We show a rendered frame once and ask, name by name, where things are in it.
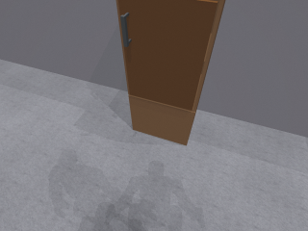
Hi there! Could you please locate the cupboard door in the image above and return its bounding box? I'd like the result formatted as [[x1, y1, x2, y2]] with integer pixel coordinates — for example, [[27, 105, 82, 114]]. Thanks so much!
[[118, 0, 218, 111]]

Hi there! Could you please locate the handle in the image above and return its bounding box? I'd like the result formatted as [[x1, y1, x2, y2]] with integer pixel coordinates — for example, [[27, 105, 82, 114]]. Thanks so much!
[[120, 13, 132, 47]]

